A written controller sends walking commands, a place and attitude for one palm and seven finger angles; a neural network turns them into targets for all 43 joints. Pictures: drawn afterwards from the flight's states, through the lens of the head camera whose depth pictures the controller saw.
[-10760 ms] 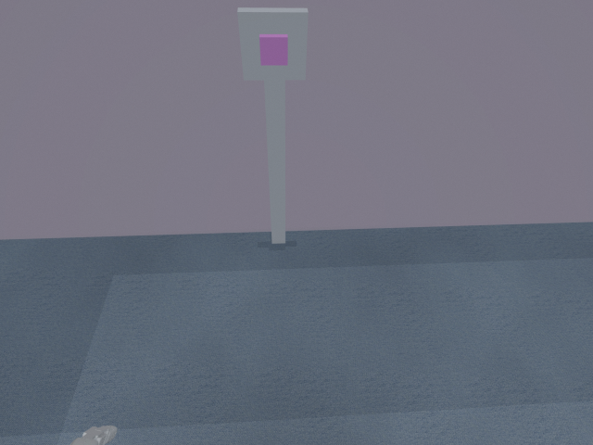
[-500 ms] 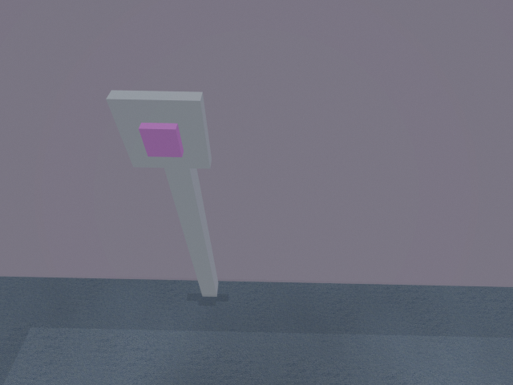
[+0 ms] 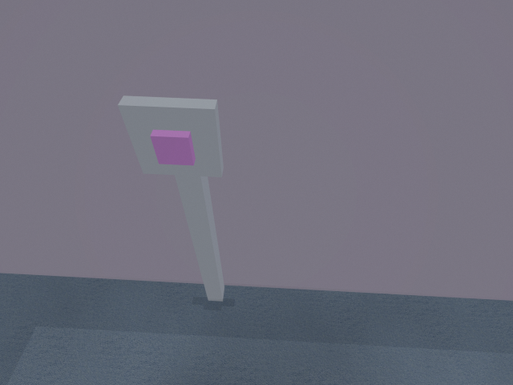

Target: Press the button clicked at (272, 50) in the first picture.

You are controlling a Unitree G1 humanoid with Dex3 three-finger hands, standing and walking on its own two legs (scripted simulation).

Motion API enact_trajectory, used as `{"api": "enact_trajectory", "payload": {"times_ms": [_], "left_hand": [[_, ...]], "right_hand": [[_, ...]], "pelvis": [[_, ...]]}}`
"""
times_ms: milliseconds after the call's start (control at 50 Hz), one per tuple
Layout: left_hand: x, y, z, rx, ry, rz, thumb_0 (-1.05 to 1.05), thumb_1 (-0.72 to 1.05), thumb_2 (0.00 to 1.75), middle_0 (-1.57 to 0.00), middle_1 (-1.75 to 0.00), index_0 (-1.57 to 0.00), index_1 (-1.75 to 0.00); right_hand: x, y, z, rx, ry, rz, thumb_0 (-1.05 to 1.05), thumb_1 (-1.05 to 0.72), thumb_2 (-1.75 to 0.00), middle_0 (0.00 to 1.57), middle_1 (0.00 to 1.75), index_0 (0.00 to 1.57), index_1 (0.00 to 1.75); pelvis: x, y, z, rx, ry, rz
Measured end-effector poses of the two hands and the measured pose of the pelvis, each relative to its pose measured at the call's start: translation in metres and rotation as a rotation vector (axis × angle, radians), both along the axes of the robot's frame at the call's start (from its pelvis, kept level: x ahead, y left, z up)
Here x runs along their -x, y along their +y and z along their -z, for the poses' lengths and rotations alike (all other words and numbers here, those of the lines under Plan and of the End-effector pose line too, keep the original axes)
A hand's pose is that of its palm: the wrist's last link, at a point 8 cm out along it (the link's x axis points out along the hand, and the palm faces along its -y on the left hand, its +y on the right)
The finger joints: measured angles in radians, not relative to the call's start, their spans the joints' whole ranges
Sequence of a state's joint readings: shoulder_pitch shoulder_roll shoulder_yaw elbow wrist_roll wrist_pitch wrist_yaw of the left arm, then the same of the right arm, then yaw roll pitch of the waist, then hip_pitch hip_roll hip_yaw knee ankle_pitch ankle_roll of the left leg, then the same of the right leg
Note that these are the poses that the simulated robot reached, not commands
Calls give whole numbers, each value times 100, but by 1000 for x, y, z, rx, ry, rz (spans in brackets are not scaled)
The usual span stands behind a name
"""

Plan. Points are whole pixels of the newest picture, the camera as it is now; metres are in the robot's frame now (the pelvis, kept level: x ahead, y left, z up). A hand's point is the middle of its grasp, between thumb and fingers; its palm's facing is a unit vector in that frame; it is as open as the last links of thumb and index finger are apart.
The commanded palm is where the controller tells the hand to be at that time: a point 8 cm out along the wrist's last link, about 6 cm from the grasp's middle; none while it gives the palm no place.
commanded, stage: come to a stop and stand still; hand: left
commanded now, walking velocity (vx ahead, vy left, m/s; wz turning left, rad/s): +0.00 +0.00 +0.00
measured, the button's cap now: (174, 146) +0.51 +0.19 +0.08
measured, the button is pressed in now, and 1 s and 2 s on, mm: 0 0 0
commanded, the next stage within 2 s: look again from close up in 0.02 s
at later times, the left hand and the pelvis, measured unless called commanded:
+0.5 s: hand out of the picture +0.00 +0.22 -0.19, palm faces +0.00 -0.98 -0.20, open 7.4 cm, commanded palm none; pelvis -0.03 +0.04 -0.01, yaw +0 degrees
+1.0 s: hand out of the picture -0.12 +0.19 -0.19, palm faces +0.05 -0.99 -0.16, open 7.4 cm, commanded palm none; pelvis -0.04 +0.02 -0.01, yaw +1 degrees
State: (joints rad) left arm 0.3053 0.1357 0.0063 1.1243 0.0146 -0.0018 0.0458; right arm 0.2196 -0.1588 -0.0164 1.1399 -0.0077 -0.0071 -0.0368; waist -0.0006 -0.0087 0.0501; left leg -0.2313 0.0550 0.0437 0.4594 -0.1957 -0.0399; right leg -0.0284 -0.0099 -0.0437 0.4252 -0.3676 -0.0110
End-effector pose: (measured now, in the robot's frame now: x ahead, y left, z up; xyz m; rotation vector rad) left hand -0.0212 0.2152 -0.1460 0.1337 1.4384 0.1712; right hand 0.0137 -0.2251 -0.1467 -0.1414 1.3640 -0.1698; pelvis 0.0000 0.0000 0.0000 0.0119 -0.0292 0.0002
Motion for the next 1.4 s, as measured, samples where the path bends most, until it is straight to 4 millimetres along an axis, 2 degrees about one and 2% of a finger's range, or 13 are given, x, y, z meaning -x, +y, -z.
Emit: {"api": "enact_trajectory", "payload": {"times_ms": [180, 260, 380, 480, 640, 760, 940, 1040, 1100, 1140, 1280, 1340, 1400], "left_hand": [[-5, 8, -2, -24, -38, 37, 1, 91, 90, -20, -30, -20, -29], [-8, 17, 7, -10, -61, 63, 1, 91, 90, -20, -30, -20, -30], [-18, 36, 14, -6, -133, 55, 1, 91, 90, -20, -30, -20, -30], [-13, 51, 13, -7, -151, 64, 1, 91, 90, -20, -30, -20, -30], [19, 67, 6, -30, -110, 55, 1, 91, 90, -20, -30, -20, -29], [51, 67, 3, -40, -43, 39, 1, 91, 90, -20, -30, -19, -29], [95, 37, 5, 8, 63, -13, 1, 91, 90, -20, -30, -19, -29], [102, 17, 15, 61, 113, -39, 1, 91, 90, -20, -30, -19, -29], [93, 10, 22, 89, 132, -25, 1, 91, 90, -20, -30, -20, -29], [79, 7, 21, 94, 129, 0, 1, 91, 90, -20, -30, -20, -29], [1, -4, 13, 36, -51, 33, 1, 91, 90, -20, -30, -20, -29], [-23, -8, 7, 16, -99, 33, 1, 92, 90, -20, -30, -20, -29], [-35, -4, 5, -4, -112, 30, 3, 94, 90, -20, -30, -20, -30]], "right_hand": [[-10, 0, -1, -1, -40, -17, 1, -92, -90, 19, 30, 20, 30], [-15, 6, -6, 22, -111, -15, 1, -91, -90, 19, 30, 20, 30], [-10, 21, -7, 36, -127, -44, 0, -91, -90, 19, 30, 20, 30], [-2, 29, -11, 38, -135, -54, 0, -92, -90, 20, 30, 20, 30], [15, 32, -13, 30, -119, -63, 0, -91, -90, 20, 30, 20, 30], [26, 27, -12, 27, -94, -62, 1, -91, -90, 20, 30, 20, 30], [42, 21, -6, 11, -34, -44, 1, -91, -90, 20, 30, 20, 30], [40, 22, -4, 18, -19, -33, 1, -91, -90, 19, 30, 20, 30], [37, 25, -2, 20, -25, -12, 1, -91, -90, 19, 30, 20, 30], [37, 26, -1, 13, -26, 13, 1, -91, -90, 19, 30, 20, 30], [43, 18, 8, -36, 39, 42, 0, -91, -90, 20, 30, 20, 30], [34, 16, 7, -51, 61, 28, 1, -91, -90, 19, 30, 20, 30], [20, 14, 5, -41, 49, 19, 1, -91, -90, 19, 30, 20, 30]], "pelvis": [[4, 5, 1, 22, 11, 15], [7, 14, 7, 23, 4, 16], [20, 27, 12, 36, -6, 5], [32, 35, 11, 39, 5, 1], [45, 39, 7, 35, 14, -3], [50, 37, 5, 31, 15, -5], [44, 25, 6, 26, 25, -7], [30, 24, 12, 37, 16, -13], [20, 24, 16, 26, 18, 1], [17, 21, 15, 19, 27, 18], [3, 1, 12, 4, 32, 16], [-6, -5, 8, 12, 28, -1], [-12, -6, 6, 18, 23, -6]]}}
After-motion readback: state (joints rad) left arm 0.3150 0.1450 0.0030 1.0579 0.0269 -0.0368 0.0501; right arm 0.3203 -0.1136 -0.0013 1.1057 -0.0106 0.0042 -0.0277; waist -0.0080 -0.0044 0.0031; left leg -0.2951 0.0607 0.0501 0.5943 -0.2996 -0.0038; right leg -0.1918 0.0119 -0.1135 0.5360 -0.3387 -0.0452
